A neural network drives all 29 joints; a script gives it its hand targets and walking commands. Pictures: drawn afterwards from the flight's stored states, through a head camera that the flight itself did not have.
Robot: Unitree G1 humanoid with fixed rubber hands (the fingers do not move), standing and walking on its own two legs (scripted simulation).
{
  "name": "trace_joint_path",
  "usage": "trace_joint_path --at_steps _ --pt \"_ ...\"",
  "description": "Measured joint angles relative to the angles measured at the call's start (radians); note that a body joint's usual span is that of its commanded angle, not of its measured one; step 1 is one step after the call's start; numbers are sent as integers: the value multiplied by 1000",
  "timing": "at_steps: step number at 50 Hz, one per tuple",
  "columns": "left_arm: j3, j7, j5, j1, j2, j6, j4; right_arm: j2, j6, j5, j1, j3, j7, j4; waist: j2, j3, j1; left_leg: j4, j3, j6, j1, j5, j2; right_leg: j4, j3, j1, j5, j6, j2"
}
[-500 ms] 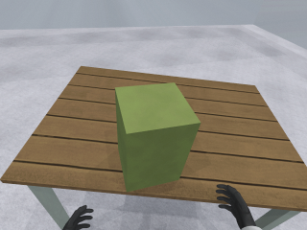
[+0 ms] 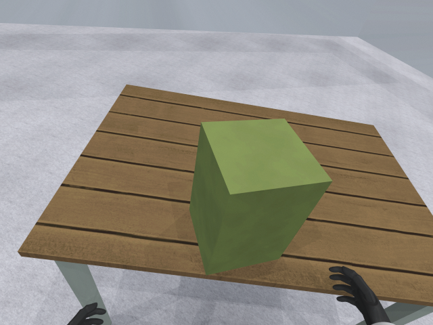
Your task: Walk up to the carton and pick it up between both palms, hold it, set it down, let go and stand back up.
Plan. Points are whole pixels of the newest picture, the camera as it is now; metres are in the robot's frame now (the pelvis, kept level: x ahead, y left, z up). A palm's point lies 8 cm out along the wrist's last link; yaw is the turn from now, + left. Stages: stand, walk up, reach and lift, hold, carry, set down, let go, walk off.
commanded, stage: stand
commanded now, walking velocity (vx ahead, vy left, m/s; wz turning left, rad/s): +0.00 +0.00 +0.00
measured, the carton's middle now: (244, 198) +0.37 -0.02 +0.07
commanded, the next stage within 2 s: none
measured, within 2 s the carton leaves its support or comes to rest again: neither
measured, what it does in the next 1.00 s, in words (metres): stands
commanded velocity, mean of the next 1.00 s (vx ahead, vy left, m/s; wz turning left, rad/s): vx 0.00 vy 0.00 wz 0.00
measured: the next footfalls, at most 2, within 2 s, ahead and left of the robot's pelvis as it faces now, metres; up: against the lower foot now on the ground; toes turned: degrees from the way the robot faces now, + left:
none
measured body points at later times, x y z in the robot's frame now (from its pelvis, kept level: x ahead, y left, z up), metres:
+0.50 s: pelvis -0.01 -0.01 +0.00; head -0.02 +0.04 +0.45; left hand +0.13 +0.26 -0.10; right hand +0.21 -0.26 +0.01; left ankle +0.00 +0.10 -0.73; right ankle -0.03 -0.13 -0.73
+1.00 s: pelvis -0.01 -0.01 +0.00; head -0.03 +0.02 +0.45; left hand +0.13 +0.26 -0.10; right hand +0.21 -0.26 +0.01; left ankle +0.00 +0.10 -0.73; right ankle -0.03 -0.14 -0.73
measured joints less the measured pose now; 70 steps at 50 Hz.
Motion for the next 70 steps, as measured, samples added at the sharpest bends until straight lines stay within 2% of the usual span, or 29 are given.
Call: trace_joint_path --at_steps 70 --pt "0 7 -14 0 0 -19 27 -1 -20 0 -8 0 3 -28 59 0 0 -36 0 0 22 34 0 11 1 0 11 9 0"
